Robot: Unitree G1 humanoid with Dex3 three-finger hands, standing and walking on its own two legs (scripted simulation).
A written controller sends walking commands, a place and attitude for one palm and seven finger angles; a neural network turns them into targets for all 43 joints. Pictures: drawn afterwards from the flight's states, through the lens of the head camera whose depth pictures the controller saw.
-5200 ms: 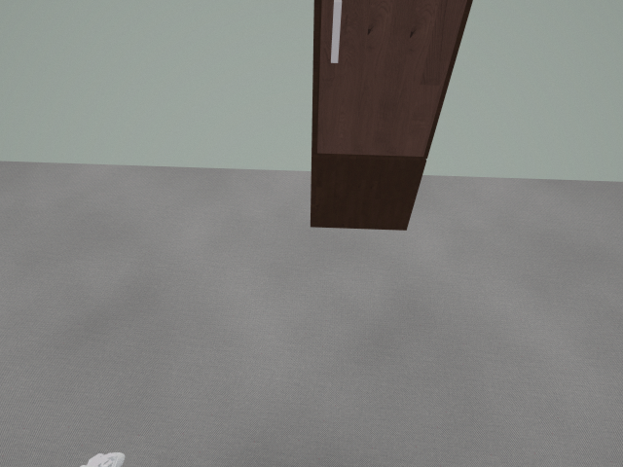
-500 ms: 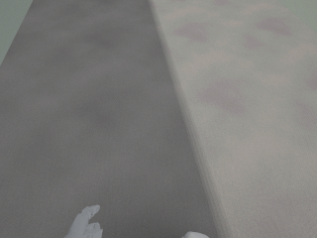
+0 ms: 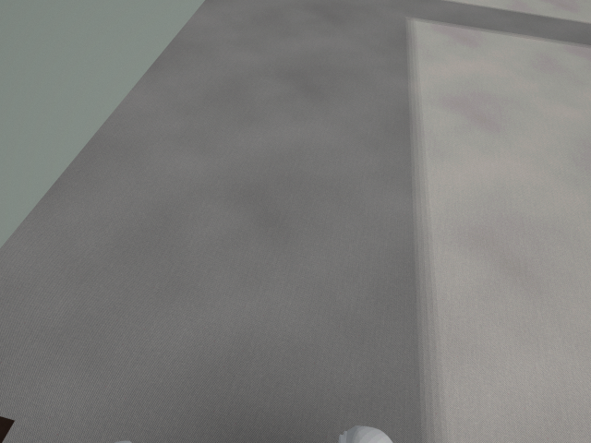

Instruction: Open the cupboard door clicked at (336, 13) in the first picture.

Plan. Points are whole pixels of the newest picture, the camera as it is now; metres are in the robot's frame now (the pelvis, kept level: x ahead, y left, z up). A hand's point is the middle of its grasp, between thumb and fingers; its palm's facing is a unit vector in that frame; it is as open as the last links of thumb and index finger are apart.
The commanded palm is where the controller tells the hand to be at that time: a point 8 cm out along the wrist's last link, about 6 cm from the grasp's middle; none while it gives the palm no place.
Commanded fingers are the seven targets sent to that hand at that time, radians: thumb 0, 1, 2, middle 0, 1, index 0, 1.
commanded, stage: turn to face it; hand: left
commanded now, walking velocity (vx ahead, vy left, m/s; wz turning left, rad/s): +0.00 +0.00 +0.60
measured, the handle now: out of the picture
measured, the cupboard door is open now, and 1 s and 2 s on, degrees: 0 0 0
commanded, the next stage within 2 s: none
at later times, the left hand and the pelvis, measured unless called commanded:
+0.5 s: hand out of the picture -0.01 +0.13 -0.14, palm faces +0.33 -0.90 -0.27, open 7.4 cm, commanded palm none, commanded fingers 0.00 0.90 0.90 -0.20 -0.30 -0.20 -0.30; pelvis -0.02 -0.08 +0.00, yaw +20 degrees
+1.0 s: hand out of the picture -0.11 +0.17 -0.16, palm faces +0.62 -0.74 -0.27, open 7.4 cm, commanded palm none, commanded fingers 0.00 0.90 0.90 -0.20 -0.30 -0.20 -0.30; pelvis -0.05 -0.06 +0.00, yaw +37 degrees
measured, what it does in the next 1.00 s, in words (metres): steps on the spot, turning left: right foot, then left foot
